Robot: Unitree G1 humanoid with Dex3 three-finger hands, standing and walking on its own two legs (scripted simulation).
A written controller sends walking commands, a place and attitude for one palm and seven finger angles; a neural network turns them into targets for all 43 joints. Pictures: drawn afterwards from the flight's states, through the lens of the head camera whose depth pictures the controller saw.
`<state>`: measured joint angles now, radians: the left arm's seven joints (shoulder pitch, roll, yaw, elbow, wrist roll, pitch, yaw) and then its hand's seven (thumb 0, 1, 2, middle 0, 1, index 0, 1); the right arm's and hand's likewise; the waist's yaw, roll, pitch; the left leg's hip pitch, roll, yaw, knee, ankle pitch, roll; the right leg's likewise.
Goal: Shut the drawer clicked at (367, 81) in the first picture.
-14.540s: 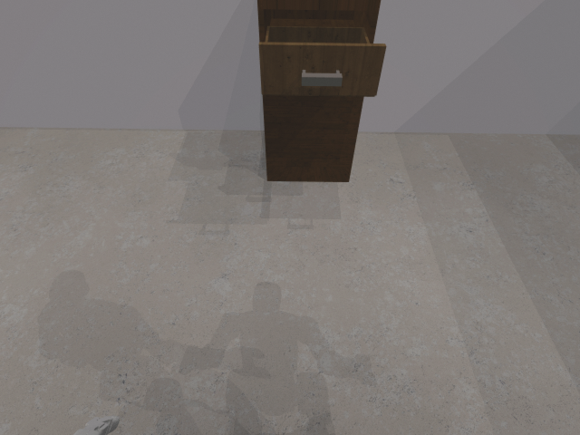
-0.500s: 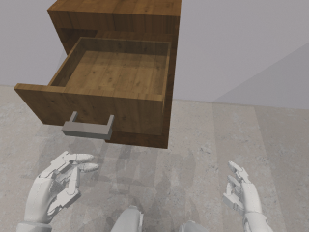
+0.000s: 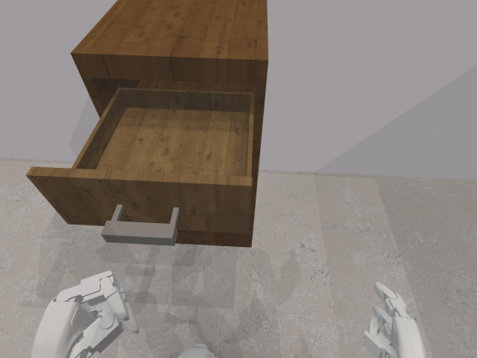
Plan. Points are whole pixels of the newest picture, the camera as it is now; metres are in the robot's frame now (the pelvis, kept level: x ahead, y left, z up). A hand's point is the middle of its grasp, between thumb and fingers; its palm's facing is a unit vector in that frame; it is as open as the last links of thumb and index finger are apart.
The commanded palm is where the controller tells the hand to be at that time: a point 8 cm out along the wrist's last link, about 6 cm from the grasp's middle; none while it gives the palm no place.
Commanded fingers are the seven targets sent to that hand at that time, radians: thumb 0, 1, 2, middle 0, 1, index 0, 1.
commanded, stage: raise the hand and make a fist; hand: left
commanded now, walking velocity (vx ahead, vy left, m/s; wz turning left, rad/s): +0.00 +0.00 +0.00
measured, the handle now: (144, 222) +0.34 +0.20 +0.02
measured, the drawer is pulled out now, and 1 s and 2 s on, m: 0.30 0.30 0.30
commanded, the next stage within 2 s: bring the fist close to the handle in 0.80 s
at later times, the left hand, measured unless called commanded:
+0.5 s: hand (119, 323) +0.15 +0.15 +0.12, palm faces -0.01 -1.00 -0.01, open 3.2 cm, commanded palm +0.11 +0.21 +0.12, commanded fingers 0.00 0.90 0.90 -1.40 -1.60 -1.40 -1.60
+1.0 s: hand (130, 322) +0.16 +0.14 +0.11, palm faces +0.03 -1.00 -0.07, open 3.3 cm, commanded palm +0.11 +0.20 +0.11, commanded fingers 0.00 0.90 0.90 -1.40 -1.60 -1.40 -1.60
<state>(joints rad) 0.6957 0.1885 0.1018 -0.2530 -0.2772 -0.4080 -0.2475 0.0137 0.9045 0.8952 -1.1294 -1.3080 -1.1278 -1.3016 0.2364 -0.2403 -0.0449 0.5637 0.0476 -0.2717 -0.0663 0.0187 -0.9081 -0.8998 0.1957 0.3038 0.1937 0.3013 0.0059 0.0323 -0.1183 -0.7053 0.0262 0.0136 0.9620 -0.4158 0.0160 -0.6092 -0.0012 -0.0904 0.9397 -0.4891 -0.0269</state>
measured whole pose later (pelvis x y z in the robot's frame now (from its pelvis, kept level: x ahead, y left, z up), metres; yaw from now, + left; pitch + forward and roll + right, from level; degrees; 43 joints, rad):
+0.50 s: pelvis +0.01 +0.02 +0.01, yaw +0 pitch +6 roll -2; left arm 0.81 0.15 -0.06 -0.57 -0.16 -0.20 -0.12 0.01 0.91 0.90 -1.40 -1.60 -1.40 -1.59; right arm 0.26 -0.20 0.05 0.44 0.04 -0.18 -0.01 0.02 -0.90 -0.90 0.20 0.30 0.20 0.30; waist 0.02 0.06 -0.13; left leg -0.62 0.01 0.03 0.94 -0.43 0.05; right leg -0.51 -0.02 -0.08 0.89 -0.48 0.01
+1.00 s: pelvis +0.01 -0.01 +0.01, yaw +0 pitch +6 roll -1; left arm 0.79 0.20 0.05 -0.44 -0.23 -0.25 -0.15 0.01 0.90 0.90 -1.40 -1.60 -1.40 -1.60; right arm 0.26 -0.21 0.01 0.48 0.06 -0.20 -0.05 0.02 -0.91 -0.90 0.20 0.30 0.20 0.30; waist 0.02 0.06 -0.13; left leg -0.61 0.03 0.00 0.92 -0.42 0.00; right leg -0.52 0.01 -0.10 0.90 -0.50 -0.04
